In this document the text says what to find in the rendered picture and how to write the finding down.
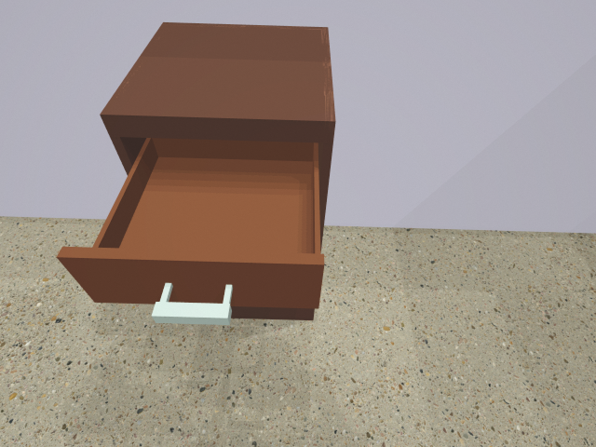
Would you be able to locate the handle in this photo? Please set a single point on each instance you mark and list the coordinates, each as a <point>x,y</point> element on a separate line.
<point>193,313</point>

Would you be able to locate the drawer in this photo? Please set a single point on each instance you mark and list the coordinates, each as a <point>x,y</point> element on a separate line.
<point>203,214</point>

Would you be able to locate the cabinet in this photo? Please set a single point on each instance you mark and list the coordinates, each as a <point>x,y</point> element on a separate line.
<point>231,82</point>

